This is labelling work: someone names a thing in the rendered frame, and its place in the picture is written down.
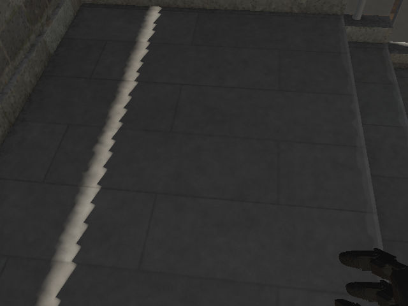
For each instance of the stairs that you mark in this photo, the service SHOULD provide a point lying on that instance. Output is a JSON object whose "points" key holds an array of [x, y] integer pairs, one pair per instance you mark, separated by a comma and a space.
{"points": [[382, 92]]}

